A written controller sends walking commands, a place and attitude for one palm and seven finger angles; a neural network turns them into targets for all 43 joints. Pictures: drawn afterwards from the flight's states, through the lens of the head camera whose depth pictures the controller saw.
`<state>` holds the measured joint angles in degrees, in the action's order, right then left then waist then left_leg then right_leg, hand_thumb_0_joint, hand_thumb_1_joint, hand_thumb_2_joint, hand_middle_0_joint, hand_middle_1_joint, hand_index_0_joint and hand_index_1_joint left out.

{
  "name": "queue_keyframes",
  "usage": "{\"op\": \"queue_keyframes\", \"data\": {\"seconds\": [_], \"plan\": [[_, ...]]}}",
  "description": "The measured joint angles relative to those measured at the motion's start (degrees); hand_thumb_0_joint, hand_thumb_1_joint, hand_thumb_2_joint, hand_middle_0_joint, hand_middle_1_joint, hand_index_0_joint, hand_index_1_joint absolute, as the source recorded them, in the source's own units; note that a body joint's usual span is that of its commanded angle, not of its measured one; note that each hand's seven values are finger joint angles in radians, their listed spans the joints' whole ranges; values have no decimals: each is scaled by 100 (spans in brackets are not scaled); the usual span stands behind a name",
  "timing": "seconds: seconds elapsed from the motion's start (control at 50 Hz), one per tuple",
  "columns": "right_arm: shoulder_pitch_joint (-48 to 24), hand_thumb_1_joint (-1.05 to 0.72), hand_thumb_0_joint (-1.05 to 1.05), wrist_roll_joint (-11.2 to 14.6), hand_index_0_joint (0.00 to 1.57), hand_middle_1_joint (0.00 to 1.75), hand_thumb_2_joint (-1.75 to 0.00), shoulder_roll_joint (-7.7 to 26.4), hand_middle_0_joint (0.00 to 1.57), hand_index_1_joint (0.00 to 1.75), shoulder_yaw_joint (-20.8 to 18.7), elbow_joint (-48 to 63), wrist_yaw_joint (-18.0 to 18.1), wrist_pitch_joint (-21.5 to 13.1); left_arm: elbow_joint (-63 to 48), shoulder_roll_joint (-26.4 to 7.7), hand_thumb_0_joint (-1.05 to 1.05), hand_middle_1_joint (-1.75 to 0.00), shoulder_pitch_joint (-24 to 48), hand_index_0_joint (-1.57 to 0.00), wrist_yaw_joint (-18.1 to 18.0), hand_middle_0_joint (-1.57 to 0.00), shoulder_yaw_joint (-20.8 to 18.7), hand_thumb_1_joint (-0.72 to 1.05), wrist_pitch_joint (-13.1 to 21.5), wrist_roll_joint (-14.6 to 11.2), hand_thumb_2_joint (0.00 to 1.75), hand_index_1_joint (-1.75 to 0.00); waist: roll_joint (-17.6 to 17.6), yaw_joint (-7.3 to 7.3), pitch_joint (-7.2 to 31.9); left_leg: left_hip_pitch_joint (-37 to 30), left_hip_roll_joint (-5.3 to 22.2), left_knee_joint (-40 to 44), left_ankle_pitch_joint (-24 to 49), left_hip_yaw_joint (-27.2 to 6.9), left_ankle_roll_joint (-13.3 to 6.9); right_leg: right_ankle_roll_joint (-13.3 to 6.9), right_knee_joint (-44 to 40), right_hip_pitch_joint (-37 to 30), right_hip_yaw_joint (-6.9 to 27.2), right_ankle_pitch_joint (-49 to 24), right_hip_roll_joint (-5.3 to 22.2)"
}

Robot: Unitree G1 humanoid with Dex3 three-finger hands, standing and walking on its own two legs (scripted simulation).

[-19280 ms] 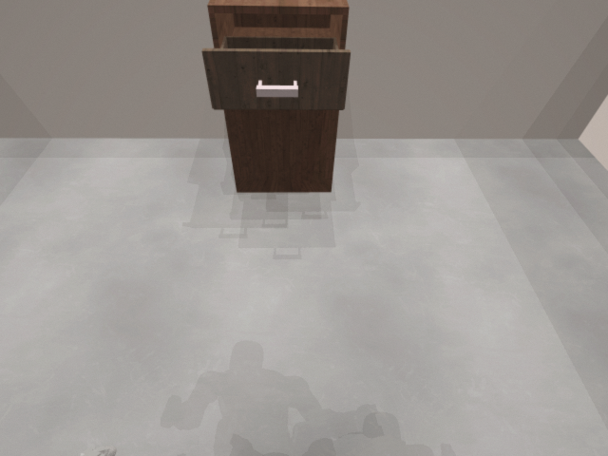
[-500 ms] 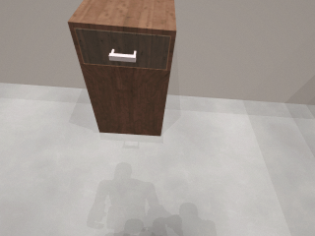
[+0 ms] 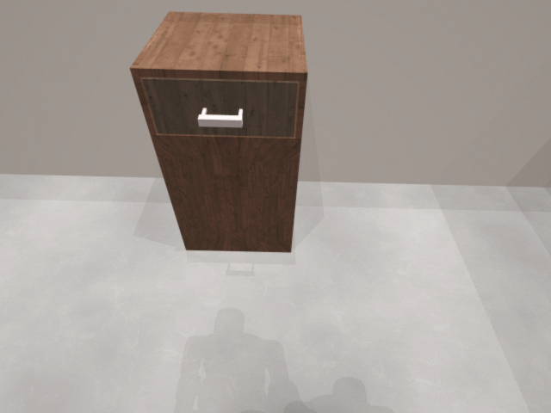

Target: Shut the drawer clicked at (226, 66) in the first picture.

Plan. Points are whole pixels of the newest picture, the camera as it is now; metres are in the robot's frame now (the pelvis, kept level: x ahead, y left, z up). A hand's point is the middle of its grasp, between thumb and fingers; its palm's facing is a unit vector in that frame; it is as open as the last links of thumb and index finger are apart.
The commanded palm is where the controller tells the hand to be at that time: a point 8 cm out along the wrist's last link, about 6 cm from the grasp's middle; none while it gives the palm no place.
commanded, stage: let the arm hang, fingers relaxed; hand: left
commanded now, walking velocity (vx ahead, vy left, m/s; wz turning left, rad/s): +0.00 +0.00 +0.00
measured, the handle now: (221, 116) +0.87 +0.20 -0.05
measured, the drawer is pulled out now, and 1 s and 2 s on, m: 0.00 0.00 0.00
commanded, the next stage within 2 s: look to check the result in 0.22 s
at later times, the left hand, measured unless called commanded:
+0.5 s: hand out of the picture +0.00 +0.17 -0.18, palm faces +0.03 -0.98 -0.21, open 7.4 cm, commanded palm none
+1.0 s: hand out of the picture +0.04 +0.16 -0.17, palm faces +0.02 -0.98 -0.21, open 7.4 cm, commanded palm none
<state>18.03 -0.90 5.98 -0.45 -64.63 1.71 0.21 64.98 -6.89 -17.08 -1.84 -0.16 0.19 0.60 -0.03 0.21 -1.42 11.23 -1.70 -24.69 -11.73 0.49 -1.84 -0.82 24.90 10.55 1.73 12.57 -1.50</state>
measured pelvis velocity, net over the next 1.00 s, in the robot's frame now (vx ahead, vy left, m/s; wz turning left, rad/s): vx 0.02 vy -0.02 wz -0.01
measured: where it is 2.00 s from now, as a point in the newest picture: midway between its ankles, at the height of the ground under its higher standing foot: outside the picture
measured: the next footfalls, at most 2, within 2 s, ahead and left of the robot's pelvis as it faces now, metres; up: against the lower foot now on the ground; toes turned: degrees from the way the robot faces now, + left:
none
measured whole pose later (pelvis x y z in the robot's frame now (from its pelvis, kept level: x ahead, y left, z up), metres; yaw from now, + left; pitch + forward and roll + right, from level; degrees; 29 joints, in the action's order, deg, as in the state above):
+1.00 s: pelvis +0.02 -0.02 +0.00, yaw +0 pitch -2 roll +0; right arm 14.1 -0.9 9.6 -0.8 -65.3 1.8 0.1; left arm 65.1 -9.7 -13.3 -1.7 -0.6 1.0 0.3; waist 0.3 0.5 -2.4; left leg 8.8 -0.2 -22.6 -12.2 0.2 -0.1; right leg -2.4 22.9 8.3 1.6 13.0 -3.0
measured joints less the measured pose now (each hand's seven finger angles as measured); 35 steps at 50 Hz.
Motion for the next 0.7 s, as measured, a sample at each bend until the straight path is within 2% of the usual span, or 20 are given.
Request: {"op": "queue_keyframes", "data": {"seconds": [0.7], "plan": [[-273, -91, 0, 6, 20, 30, -90, 367, 20, 30, -46, -44, 8, -14, 30, -279, 1, -30, 275, -20, 18, -20, -39, 90, 55, -21, 90, -30, 34, 23, -103, -133, 104, 121, -30, -21, 123, -116, -95, -111, -13, 32, -103]]}}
